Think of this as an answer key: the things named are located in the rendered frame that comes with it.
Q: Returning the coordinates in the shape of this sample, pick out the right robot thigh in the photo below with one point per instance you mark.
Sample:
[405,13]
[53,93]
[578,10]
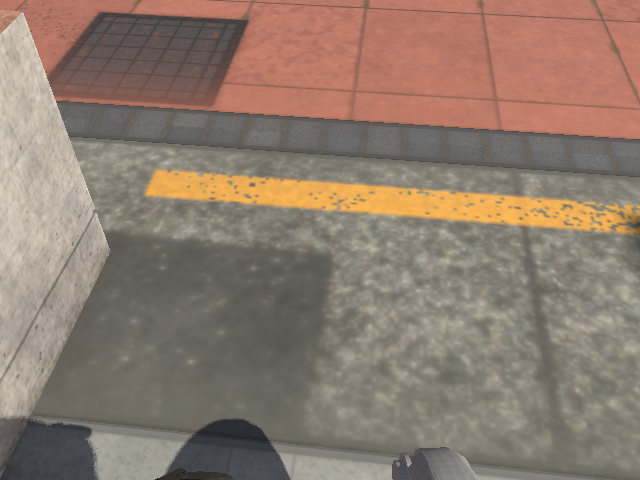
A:
[432,464]

